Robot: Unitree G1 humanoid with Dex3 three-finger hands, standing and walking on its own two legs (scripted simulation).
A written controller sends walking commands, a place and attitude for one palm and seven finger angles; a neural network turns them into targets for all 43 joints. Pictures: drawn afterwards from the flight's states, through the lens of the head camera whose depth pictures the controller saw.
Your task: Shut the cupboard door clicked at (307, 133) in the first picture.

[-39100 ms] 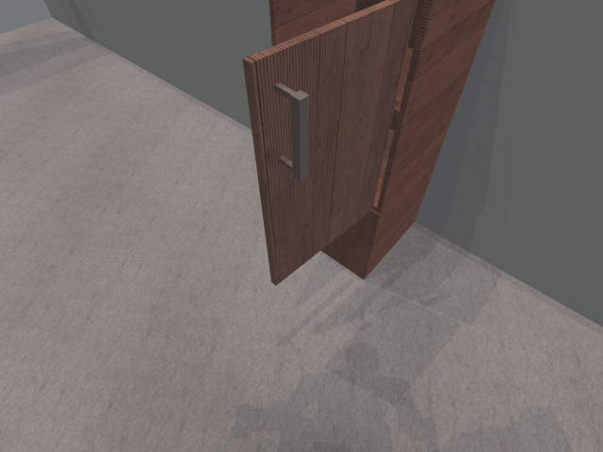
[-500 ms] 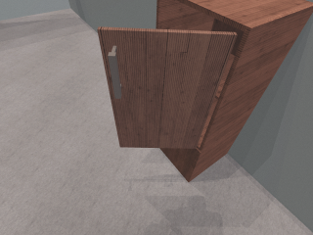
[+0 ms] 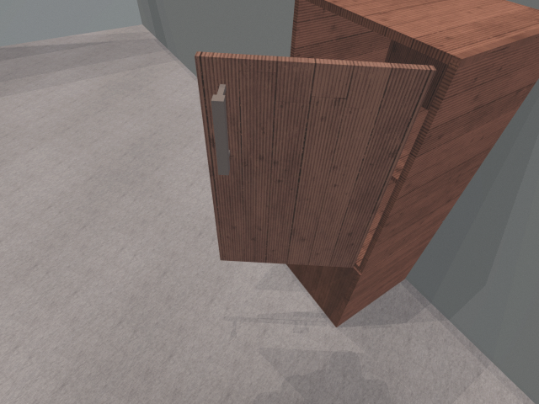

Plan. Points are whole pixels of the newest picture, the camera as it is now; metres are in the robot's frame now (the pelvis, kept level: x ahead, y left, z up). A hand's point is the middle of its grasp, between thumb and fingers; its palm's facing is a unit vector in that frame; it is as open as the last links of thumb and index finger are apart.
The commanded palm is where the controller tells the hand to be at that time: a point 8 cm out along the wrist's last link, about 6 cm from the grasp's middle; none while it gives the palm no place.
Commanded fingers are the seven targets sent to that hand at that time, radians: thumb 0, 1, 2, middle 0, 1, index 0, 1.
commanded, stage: look again from close up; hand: left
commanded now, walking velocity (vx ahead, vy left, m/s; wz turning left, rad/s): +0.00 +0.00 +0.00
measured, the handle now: (223, 131) +0.53 +0.13 +0.13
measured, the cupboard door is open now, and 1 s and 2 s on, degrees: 54 54 54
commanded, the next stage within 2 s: shuffle to correct the standing spot in 0.24 s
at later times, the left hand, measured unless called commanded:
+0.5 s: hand out of the picture -0.02 +0.24 -0.17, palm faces -0.01 -0.97 -0.25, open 7.4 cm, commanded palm none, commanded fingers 0.00 0.90 0.90 -0.20 -0.30 -0.20 -0.30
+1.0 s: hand out of the picture -0.06 +0.16 -0.18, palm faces +0.00 -1.00 -0.07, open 7.4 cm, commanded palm none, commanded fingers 0.00 0.90 0.90 -0.20 -0.30 -0.20 -0.30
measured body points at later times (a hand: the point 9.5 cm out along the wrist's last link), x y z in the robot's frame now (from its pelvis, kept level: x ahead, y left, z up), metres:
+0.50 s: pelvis -0.03 +0.03 +0.01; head -0.04 +0.05 +0.46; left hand -0.02 +0.29 -0.15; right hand +0.03 -0.24 -0.12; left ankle +0.05 +0.09 -0.73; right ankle -0.04 -0.12 -0.73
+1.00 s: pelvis -0.02 +0.01 +0.01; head -0.03 +0.05 +0.45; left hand -0.06 +0.21 -0.17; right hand -0.06 -0.21 -0.14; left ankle +0.03 +0.08 -0.73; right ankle -0.04 -0.12 -0.68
